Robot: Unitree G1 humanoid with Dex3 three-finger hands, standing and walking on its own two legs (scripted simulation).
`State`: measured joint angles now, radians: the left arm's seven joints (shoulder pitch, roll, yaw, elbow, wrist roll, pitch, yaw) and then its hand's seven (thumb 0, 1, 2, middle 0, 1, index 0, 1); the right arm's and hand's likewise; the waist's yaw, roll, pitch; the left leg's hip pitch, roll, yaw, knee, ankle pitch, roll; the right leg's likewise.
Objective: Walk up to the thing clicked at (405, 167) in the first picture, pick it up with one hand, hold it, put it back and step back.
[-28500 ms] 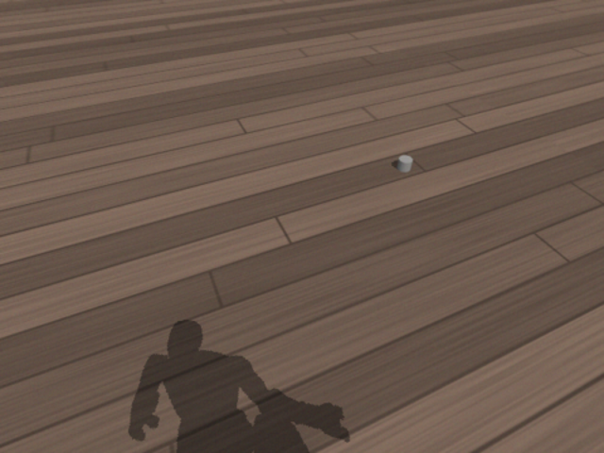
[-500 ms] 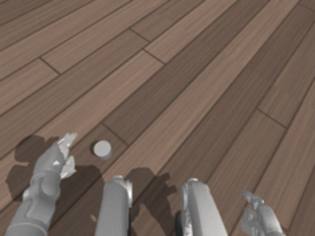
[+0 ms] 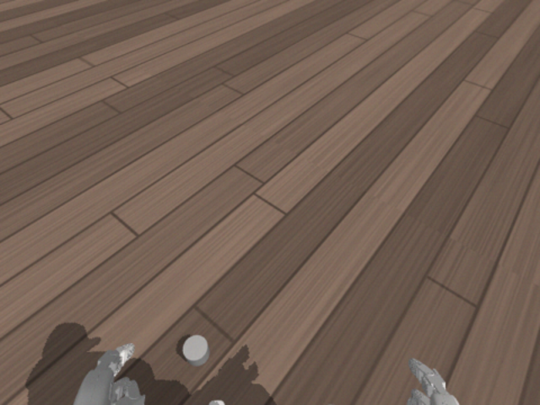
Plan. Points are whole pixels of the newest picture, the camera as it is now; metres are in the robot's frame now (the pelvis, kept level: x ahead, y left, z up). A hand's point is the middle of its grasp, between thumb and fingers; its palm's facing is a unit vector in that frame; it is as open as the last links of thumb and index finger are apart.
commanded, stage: home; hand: left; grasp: from above
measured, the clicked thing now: (196, 350) +0.44 +0.22 -0.65
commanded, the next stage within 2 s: none
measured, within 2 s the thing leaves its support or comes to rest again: neither
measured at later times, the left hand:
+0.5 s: hand out of the picture +0.17 +0.18 -0.01, palm faces +0.08 -0.98 -0.20, open 7.4 cm
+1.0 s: hand out of the picture +0.18 +0.18 -0.01, palm faces +0.06 -0.98 -0.20, open 7.4 cm
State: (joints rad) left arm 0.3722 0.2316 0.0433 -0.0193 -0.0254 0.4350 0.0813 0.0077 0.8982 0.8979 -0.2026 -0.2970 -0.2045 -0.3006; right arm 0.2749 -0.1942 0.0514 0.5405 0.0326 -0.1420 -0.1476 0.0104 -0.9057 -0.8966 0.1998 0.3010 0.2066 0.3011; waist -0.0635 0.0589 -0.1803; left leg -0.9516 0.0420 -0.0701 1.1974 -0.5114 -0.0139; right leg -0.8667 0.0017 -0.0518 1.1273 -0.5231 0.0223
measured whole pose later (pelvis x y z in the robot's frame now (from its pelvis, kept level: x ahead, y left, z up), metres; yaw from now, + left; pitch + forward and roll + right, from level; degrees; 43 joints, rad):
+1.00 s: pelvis +0.02 +0.00 +0.03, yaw +1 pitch +9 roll -3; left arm 0.50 0.22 0.03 -0.12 -0.05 0.46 0.02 0.01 0.90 0.90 -0.20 -0.30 -0.20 -0.30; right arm 0.30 -0.22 0.03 0.54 0.00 -0.25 -0.19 0.01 -0.90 -0.90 0.20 0.30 0.21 0.30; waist -0.04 0.05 -0.15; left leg -0.70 0.04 -0.06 1.01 -0.47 -0.02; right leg -0.62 0.00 -0.05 0.94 -0.48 0.02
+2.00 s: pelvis +0.02 +0.00 +0.03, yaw +1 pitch +10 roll -3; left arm 0.50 0.22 0.03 -0.13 -0.05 0.47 0.02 0.01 0.90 0.90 -0.20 -0.29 -0.20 -0.30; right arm 0.29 -0.22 0.03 0.53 0.01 -0.24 -0.19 0.01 -0.90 -0.90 0.20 0.30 0.21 0.30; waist -0.03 0.05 -0.16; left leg -0.70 0.04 -0.06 1.01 -0.48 -0.01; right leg -0.62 0.00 -0.05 0.94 -0.49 0.02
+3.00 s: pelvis +0.01 +0.00 +0.09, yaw +2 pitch -4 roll -1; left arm 0.22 0.28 0.04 1.08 0.04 0.02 0.03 0.00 0.90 0.90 -0.20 -0.30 -0.20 -0.30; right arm 0.16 -0.28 -0.03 1.06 -0.03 0.00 -0.02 0.01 -0.91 -0.90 0.20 0.30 0.21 0.30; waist 0.03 0.02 0.06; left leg -0.18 0.00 -0.03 0.47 -0.22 0.00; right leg -0.12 -0.04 -0.04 0.44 -0.25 0.03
